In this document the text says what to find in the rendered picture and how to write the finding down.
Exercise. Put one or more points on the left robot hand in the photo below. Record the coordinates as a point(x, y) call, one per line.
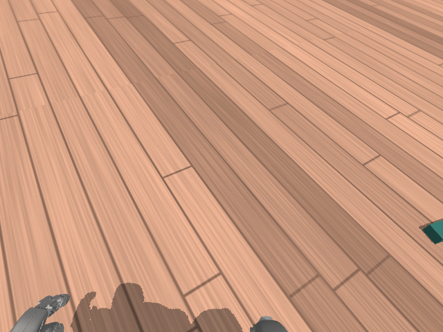
point(33, 320)

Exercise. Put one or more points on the carton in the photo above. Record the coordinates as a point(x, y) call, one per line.
point(435, 231)

